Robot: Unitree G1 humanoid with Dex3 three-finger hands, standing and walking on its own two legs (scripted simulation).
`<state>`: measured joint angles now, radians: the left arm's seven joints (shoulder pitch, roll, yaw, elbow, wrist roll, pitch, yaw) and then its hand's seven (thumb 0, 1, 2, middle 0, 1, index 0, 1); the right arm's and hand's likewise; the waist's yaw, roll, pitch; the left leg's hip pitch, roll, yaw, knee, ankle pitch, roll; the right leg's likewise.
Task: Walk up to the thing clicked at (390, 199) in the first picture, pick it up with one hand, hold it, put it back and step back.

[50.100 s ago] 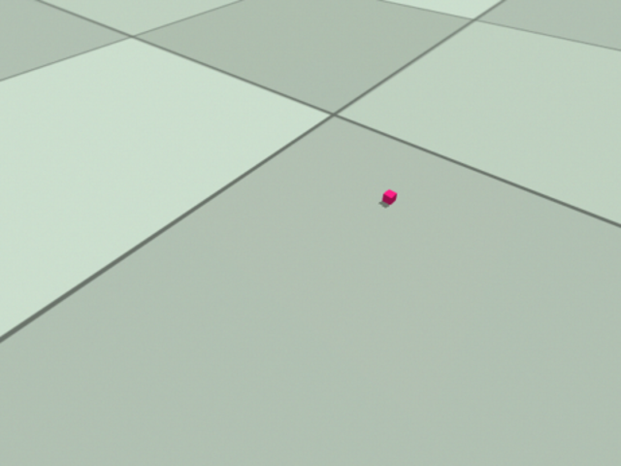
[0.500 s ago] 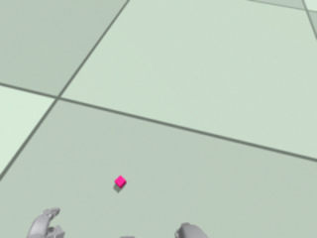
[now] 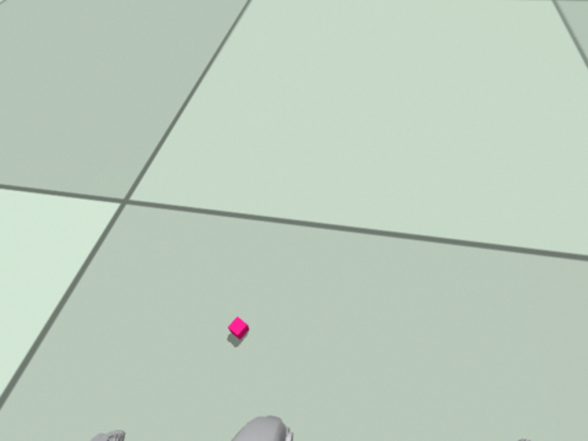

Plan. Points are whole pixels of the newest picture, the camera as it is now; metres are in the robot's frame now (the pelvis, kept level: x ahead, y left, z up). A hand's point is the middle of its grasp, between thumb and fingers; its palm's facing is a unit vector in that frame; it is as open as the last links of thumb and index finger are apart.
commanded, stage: step back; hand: left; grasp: from above
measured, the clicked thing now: (238, 328) +0.55 +0.28 -0.74
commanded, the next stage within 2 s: none
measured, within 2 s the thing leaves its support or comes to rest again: neither
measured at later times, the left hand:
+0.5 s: hand out of the picture -0.07 +0.29 -0.15, palm faces +0.06 -0.92 -0.38, open 7.4 cm
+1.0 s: hand out of the picture -0.22 +0.25 -0.15, palm faces +0.08 -0.90 -0.42, open 7.4 cm
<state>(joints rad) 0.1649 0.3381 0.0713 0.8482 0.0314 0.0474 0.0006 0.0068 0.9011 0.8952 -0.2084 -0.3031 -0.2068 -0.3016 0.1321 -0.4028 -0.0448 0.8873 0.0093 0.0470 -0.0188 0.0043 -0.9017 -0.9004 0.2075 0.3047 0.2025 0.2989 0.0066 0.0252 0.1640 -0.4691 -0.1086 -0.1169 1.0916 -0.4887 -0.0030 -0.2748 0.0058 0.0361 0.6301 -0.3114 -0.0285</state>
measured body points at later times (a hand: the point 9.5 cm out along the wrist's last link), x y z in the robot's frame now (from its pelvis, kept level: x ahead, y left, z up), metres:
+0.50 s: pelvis -0.15 +0.00 +0.00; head -0.10 +0.03 +0.45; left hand -0.08 +0.33 -0.13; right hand -0.03 -0.30 -0.10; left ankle -0.10 +0.12 -0.73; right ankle -0.19 -0.15 -0.65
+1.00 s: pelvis -0.33 -0.03 -0.01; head -0.27 -0.02 +0.43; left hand -0.22 +0.30 -0.12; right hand -0.23 -0.34 -0.14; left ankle -0.35 +0.08 -0.73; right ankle -0.24 -0.16 -0.73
